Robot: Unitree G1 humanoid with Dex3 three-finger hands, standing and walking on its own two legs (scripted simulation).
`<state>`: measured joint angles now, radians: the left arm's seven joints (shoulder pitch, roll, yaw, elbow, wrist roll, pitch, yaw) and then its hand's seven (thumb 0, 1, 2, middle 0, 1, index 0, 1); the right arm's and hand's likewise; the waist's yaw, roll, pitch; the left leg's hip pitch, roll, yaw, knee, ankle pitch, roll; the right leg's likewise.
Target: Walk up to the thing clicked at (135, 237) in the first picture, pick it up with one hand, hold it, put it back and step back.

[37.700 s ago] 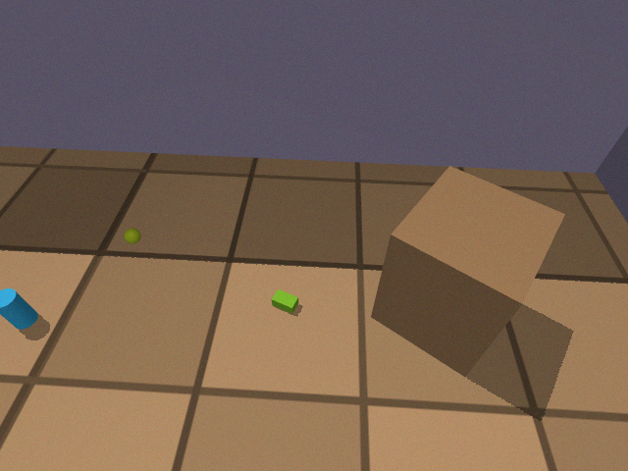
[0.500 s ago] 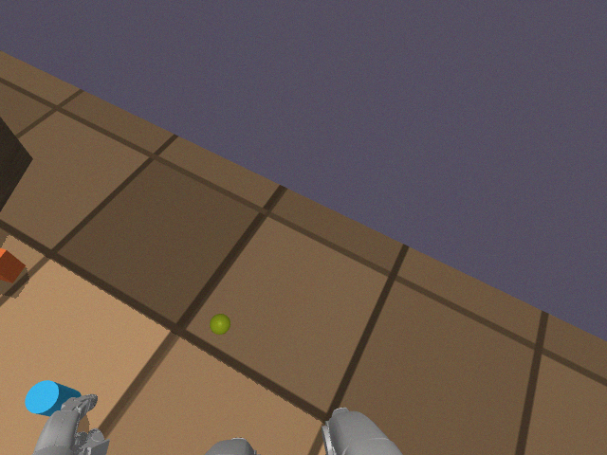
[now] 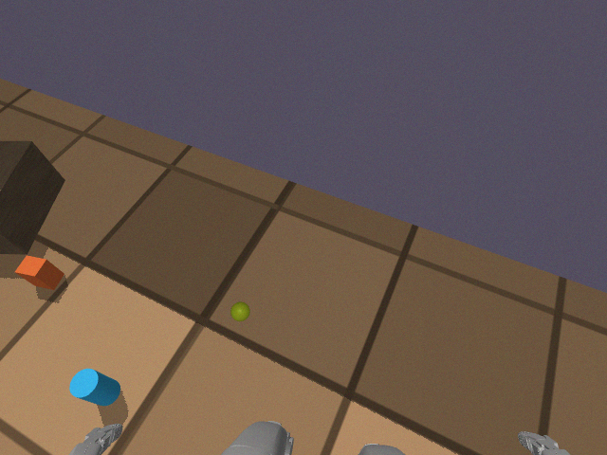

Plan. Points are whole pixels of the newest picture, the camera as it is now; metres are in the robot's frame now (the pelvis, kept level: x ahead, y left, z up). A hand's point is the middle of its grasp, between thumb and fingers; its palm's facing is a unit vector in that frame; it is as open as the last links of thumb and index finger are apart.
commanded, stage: step back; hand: left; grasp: from above
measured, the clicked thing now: (240, 311) +0.58 +0.26 -0.73
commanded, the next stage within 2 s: none
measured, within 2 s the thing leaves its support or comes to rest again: neither
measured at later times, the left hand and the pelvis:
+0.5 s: hand out of the picture -0.08 +0.27 -0.16, palm faces -0.04 -0.92 -0.39, open 7.4 cm; pelvis -0.15 -0.01 -0.01, yaw -2 degrees
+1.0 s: hand out of the picture -0.20 +0.24 -0.15, palm faces +0.05 -0.92 -0.40, open 7.4 cm; pelvis -0.33 -0.03 -0.01, yaw +4 degrees
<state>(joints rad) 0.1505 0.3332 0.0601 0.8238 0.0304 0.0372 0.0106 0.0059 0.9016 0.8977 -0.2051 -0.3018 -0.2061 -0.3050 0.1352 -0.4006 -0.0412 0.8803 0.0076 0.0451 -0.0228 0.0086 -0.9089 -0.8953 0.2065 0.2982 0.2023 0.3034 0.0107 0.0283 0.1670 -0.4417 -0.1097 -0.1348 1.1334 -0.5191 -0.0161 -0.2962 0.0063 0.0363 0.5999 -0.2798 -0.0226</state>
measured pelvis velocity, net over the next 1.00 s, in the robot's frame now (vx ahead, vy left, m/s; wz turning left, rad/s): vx -0.33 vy -0.03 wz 0.07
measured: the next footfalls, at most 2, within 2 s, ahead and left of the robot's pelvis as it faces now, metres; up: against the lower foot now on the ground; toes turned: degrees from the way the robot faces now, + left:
left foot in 0.14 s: -0.01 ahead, +0.12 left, +0.00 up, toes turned +0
right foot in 0.56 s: -0.18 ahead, -0.15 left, +0.00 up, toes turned +0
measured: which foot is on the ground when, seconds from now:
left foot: up 0.00-0.12, down 0.14-0.58, up 0.60-0.90, down 0.92-1.00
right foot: down 0.00-0.16, up 0.18-0.54, down 0.56-0.94, up 0.96-1.00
